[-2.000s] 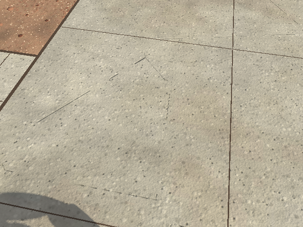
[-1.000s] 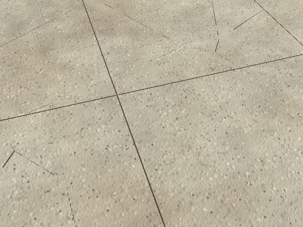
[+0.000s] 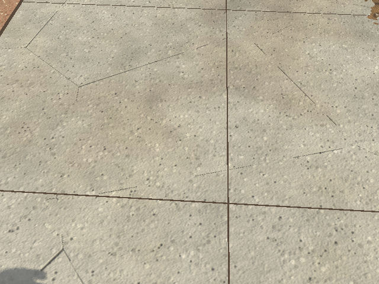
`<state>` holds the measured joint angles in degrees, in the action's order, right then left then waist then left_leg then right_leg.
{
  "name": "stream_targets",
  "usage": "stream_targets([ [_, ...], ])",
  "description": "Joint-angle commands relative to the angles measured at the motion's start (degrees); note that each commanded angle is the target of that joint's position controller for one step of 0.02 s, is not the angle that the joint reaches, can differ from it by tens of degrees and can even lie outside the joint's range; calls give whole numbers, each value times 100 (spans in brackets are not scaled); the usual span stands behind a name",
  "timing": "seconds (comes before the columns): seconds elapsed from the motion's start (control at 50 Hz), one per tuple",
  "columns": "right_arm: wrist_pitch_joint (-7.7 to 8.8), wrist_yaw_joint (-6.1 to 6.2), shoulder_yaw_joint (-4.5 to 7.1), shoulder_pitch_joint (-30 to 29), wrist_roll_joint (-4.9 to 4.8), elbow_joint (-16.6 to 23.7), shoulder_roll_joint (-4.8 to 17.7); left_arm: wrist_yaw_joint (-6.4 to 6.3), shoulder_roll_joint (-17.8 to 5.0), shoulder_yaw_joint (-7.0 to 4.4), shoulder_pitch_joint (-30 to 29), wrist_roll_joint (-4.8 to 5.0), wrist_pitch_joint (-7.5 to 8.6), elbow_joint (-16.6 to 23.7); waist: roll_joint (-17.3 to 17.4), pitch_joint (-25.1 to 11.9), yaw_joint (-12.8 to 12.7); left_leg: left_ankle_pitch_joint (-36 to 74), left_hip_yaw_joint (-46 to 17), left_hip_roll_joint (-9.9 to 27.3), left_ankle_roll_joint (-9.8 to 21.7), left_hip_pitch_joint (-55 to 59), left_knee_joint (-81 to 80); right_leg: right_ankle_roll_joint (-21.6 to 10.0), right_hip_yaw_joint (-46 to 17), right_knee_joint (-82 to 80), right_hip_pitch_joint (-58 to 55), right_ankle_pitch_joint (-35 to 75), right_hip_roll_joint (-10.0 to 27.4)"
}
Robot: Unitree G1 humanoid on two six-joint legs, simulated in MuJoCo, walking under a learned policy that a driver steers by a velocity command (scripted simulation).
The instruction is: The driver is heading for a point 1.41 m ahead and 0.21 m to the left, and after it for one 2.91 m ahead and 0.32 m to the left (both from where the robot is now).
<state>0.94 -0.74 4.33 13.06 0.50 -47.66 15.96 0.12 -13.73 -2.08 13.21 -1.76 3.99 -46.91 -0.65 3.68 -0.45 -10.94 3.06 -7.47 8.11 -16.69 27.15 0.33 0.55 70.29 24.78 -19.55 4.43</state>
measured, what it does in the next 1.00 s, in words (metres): walks ahead, turning left: right foot, then left foot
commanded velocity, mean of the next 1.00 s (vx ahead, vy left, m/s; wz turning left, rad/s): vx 0.35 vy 0.00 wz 0.48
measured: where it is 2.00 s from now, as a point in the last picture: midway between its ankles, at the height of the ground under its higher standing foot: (188, 279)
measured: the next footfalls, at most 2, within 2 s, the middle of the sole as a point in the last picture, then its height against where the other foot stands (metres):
right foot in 0.40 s outside the picture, level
left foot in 0.86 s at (153, 276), level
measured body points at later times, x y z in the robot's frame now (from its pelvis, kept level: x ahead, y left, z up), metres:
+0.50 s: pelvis +0.28 -0.04 +0.00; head +0.31 -0.04 +0.45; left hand +0.38 +0.26 -0.09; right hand +0.39 -0.31 -0.13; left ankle +0.12 +0.03 -0.65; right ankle +0.37 -0.12 -0.73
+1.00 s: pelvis +0.41 +0.04 +0.00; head +0.43 +0.07 +0.45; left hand +0.35 +0.29 -0.14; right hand +0.66 -0.10 -0.10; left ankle +0.45 +0.13 -0.73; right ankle +0.42 -0.11 -0.68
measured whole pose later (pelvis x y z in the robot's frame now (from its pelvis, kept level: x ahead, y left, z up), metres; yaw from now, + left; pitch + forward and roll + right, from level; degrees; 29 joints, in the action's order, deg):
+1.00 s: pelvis +0.41 +0.04 +0.00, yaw +27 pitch +0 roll -1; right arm 0.4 0.6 0.1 7.8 0.9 -42.4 11.7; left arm -0.4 -13.9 -1.2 14.7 -0.8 -1.5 -47.3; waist -1.5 3.9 -1.9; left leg -7.1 0.8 -2.9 4.3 -19.7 26.5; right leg 0.2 1.6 53.3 19.4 -29.8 1.4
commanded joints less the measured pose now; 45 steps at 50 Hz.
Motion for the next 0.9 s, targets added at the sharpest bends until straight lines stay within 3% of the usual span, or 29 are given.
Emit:
stream_targets([
  [0.02,201,35,130,307,-72,250,634,40,-542,-119,404,-129,-155,317,9,-448,-134,2123,-1908,1590,929,814,-1404,146,-194,-454,755,131,216],
  [0.06,246,21,167,493,-59,219,790,70,-483,-103,123,-113,-229,442,95,-365,-85,2017,-1792,1440,860,692,-1514,242,-100,-895,918,480,203],
  [0.12,235,22,173,856,-57,179,811,85,-515,-97,-629,-93,-249,708,281,-167,177,1734,-1878,1332,674,866,-1585,332,-75,-1699,1380,1164,180],
  [0.26,204,91,189,1477,9,159,889,151,-522,-9,-1793,-20,-146,1152,456,-138,631,2301,-2229,1390,535,1725,-1080,254,-111,-3140,1525,1722,-192],
  [0.32,202,150,213,1299,43,253,1004,136,-659,-20,-1645,17,-68,1220,570,-163,450,2627,-2475,1489,342,1695,-748,87,-209,-3733,781,1451,-351],
  [0.36,230,129,231,922,49,361,1111,51,-880,-112,-709,38,-12,961,580,-477,-12,3363,-2464,1324,86,1246,-42,-100,-111,-4086,-730,1031,-629],
  [0.38,269,74,211,825,-3,366,1065,-22,-1043,-184,48,5,61,780,276,-886,-427,3299,-2189,965,-61,914,1005,-257,-210,-4464,-1841,1190,-466],
  [0.4,319,27,84,876,-73,536,630,-132,-1461,-280,968,-133,100,747,-340,-1773,-733,1799,-1764,614,-195,213,2600,-542,-1476,-4652,-3182,-56,823],
  [0.42,289,42,-9,1598,-214,707,176,-145,-1940,-380,880,-204,25,779,-1713,-2277,-233,-2190,-1115,-260,-376,-1518,4007,-1201,-4152,-5301,-4277,-378,2241],
  [0.44,191,102,31,1478,14,522,694,-107,-1470,-341,548,-88,-51,804,-879,-1707,-126,-1844,-1078,321,-317,-2059,4548,-1254,-4456,-5441,-3622,-1180,2099],
  [0.46,157,52,61,1046,69,510,767,-89,-950,-213,192,-33,-59,857,-260,-925,-105,-1268,-1014,550,-336,-2011,4463,-1117,-3452,-5553,-2792,-1048,1793],
  [0.48,138,-4,43,827,68,540,672,-64,-713,-146,-9,-34,-49,817,-103,-546,-28,-947,-933,729,-386,-1876,4216,-988,-2587,-5667,-2258,-253,1471],
  [0.5,89,-61,38,746,112,551,608,-69,-656,-122,18,-30,-21,749,-353,-401,12,-840,-875,866,-431,-1749,4037,-871,-1952,-5755,-1972,393,1235],
  [0.52,11,-106,36,775,141,540,567,-79,-629,-108,44,-2,24,676,-527,-269,88,-811,-798,905,-505,-1598,3977,-822,-1451,-5794,-1723,1306,1086],
  [0.56,-93,-134,28,777,138,582,484,-33,-672,-120,203,68,154,573,-528,-358,187,-820,-683,840,-597,-1511,3989,-920,-834,-5606,-1692,3636,1106],
  [0.6,-135,-159,10,528,137,716,414,-18,-751,-148,230,110,193,516,-548,-427,229,-601,-590,839,-682,-1725,3773,-986,-311,-5520,-1808,4735,1122],
  [0.7,-124,-269,-158,-201,116,983,104,-28,-792,-146,200,110,64,422,-706,-445,108,441,-229,777,-718,-1116,1938,-889,616,-5436,-1535,4768,763],
  [0.78,-97,-227,-158,-471,169,1048,230,-15,-1007,-217,455,146,-25,274,-713,-513,-33,304,-94,633,-583,-595,915,-796,534,-4966,-1881,4712,920],
  [0.82,-17,-178,-128,-189,224,961,304,-54,-1055,-235,462,185,-111,217,-561,-614,110,390,-132,549,-414,-95,188,-687,500,-4266,-1991,4475,891],
  [0.84,69,-138,-98,158,293,819,396,-59,-1015,-220,588,186,-151,173,-175,-839,250,1097,-195,518,-331,533,-385,-527,645,-3513,-1870,3976,652],
  [0.86,148,-82,-22,548,368,815,818,-65,-788,-143,867,153,-162,311,627,-1409,310,3383,-1300,1691,-86,1649,-226,-279,875,-2373,-1125,2093,369],
  [0.88,124,-5,-7,472,208,929,1052,-38,-190,41,1462,223,-259,397,1499,-2160,32,5914,-2904,3247,1022,2604,51,-82,604,-1047,-144,-1963,-399],
  [0.9,61,76,-49,665,-113,816,715,-81,-564,-36,1149,139,-440,213,871,-2402,357,4891,-2667,3003,1242,2192,-167,-57,-40,-900,-245,-1934,-308],
])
